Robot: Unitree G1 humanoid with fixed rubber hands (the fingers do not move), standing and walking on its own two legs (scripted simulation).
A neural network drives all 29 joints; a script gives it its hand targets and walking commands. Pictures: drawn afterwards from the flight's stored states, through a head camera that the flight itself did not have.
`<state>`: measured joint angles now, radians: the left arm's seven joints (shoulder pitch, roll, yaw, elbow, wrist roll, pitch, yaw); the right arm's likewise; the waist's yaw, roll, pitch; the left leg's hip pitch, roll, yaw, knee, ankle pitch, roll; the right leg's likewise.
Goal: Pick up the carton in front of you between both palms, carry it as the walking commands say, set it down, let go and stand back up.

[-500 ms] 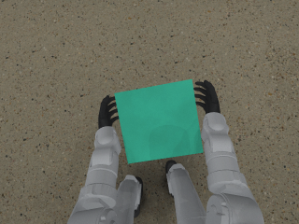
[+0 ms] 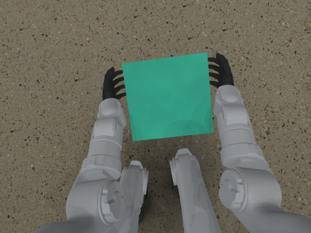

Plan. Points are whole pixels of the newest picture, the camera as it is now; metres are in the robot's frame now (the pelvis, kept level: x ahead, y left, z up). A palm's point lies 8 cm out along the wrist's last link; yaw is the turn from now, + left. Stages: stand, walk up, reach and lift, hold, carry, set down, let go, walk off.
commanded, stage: set down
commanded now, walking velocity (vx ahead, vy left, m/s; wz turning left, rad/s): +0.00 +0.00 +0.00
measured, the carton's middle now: (167, 96) +0.47 -0.08 -0.20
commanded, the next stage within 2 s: none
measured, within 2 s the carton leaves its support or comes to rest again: rests again in 1.52 s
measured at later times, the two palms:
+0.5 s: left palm (128, 105) +0.47 +0.06 -0.24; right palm (214, 94) +0.46 -0.23 -0.24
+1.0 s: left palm (133, 101) +0.49 +0.05 -0.29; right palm (215, 94) +0.47 -0.25 -0.28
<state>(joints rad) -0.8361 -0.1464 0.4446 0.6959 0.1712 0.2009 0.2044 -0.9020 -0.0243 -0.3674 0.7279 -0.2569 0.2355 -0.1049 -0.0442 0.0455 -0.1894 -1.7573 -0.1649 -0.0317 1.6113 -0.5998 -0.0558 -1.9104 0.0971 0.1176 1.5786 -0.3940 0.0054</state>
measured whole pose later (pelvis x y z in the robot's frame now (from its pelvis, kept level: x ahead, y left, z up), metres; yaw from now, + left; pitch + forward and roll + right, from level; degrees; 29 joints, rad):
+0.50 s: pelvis -0.02 +0.01 -0.11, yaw +2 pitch +42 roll +6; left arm -1.09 -0.03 0.33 0.83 0.03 0.16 0.28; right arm -1.16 -0.19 -0.29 0.88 -0.12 0.20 -0.11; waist -0.10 0.07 0.03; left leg -2.10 -0.23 -0.02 2.00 -0.65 -0.08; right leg -2.24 0.11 0.11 1.93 -0.42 0.04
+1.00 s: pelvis -0.02 +0.01 -0.15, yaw +3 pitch +41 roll +4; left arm -1.26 -0.03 0.39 0.90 0.13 0.13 0.22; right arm -1.26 -0.29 -0.39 0.99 -0.10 0.17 0.01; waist -0.13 0.05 0.13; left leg -2.20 -0.26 -0.03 2.12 -0.66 -0.09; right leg -2.33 0.05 0.06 2.05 -0.44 0.02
